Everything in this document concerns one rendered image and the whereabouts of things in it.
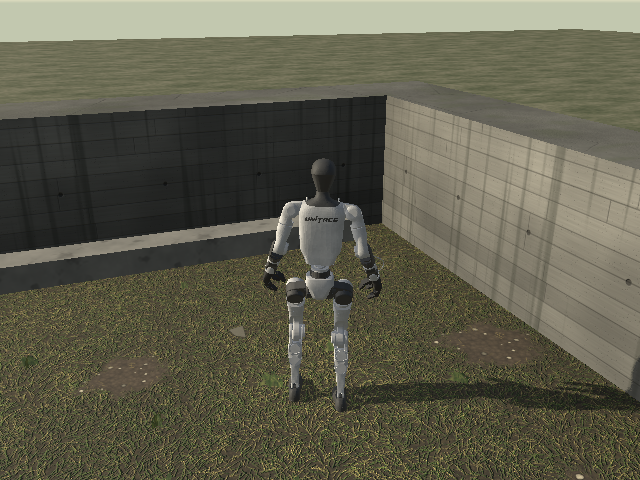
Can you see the robot left forearm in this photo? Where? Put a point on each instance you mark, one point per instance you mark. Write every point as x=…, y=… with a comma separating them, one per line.
x=273, y=260

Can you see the right robot hand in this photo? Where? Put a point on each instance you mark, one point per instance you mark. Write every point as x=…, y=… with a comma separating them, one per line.
x=370, y=284

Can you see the right robot upper arm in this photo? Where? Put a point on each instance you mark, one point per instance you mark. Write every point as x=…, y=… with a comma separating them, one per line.
x=354, y=214

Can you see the robot right forearm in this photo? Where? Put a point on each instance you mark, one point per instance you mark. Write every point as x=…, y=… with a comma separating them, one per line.
x=369, y=266

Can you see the right robot foot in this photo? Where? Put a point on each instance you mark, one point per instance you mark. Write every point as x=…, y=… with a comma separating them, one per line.
x=340, y=403

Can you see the robot right shin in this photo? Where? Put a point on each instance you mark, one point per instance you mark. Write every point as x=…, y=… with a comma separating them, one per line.
x=341, y=365

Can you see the left robot hand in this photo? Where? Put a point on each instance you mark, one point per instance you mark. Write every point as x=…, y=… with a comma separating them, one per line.
x=278, y=276

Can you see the left robot upper arm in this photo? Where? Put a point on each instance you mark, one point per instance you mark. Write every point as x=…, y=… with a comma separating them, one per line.
x=290, y=210

